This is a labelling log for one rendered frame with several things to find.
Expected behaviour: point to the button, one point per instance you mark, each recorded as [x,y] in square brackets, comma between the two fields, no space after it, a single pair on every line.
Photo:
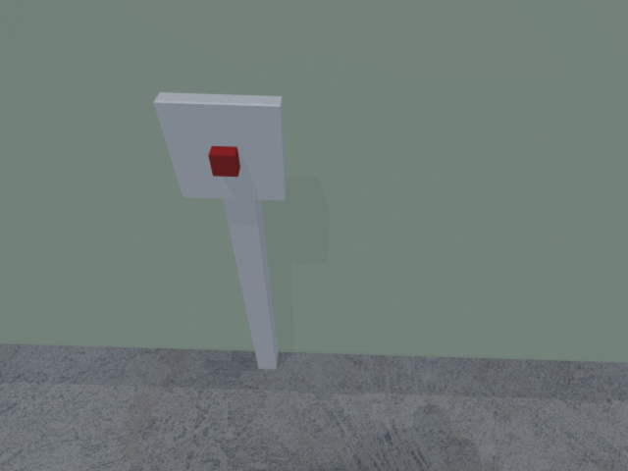
[224,161]

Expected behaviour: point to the panel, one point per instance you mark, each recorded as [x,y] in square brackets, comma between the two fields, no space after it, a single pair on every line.
[192,123]

